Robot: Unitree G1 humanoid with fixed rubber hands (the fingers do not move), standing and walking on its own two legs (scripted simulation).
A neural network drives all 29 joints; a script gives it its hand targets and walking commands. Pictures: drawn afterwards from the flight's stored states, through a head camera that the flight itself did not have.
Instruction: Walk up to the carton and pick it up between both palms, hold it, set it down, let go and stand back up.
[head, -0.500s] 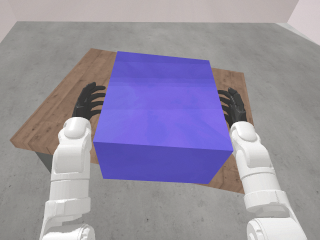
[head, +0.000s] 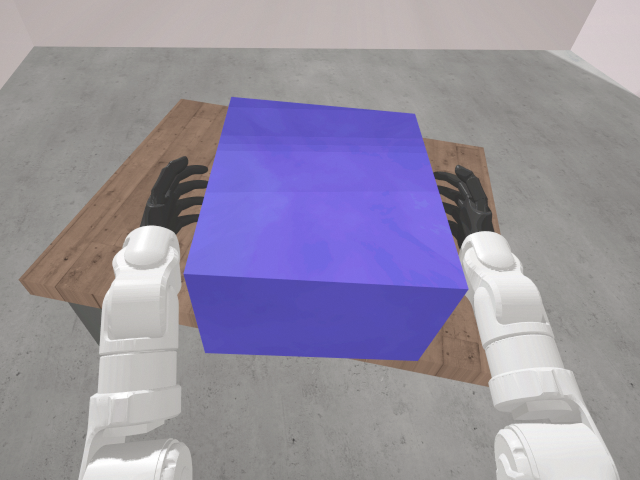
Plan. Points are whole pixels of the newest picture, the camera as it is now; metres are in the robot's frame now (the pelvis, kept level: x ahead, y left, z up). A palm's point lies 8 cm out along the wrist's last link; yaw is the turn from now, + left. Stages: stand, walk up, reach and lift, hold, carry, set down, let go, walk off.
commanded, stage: hold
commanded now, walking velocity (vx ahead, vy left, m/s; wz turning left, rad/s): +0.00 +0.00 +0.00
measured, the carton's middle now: (319, 222) +0.42 -0.01 +0.10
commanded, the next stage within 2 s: none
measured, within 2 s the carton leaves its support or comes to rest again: neither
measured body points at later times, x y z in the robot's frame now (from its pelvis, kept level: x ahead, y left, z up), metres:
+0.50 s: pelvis +0.00 +0.00 +0.00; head -0.01 +0.03 +0.45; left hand +0.37 +0.18 +0.16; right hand +0.37 -0.19 +0.16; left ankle +0.03 +0.13 -0.75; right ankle +0.00 -0.10 -0.75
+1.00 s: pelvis +0.00 +0.00 +0.00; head -0.02 +0.03 +0.45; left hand +0.36 +0.19 +0.17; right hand +0.37 -0.18 +0.16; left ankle +0.03 +0.13 -0.75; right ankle +0.00 -0.10 -0.75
